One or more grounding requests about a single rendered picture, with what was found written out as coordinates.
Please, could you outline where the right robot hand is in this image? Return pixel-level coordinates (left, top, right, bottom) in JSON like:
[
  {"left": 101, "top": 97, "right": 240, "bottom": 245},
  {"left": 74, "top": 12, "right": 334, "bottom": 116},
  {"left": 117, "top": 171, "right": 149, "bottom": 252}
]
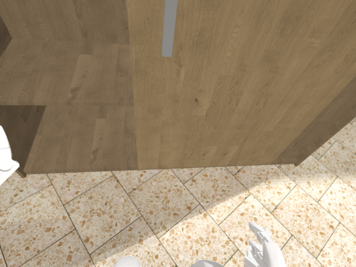
[{"left": 244, "top": 221, "right": 286, "bottom": 267}]

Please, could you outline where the wardrobe door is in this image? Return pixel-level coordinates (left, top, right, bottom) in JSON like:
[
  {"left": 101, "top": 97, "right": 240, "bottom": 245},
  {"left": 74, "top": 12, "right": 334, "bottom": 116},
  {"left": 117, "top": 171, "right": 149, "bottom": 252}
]
[
  {"left": 277, "top": 76, "right": 356, "bottom": 159},
  {"left": 127, "top": 0, "right": 356, "bottom": 169}
]

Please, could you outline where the left robot hand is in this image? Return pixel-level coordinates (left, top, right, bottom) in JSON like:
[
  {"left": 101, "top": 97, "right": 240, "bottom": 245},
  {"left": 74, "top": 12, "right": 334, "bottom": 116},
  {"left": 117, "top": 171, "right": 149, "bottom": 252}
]
[{"left": 0, "top": 126, "right": 19, "bottom": 186}]

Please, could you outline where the handle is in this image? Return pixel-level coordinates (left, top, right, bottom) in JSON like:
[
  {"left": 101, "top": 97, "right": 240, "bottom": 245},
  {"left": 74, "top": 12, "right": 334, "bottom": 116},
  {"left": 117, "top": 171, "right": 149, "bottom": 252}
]
[{"left": 162, "top": 0, "right": 178, "bottom": 57}]

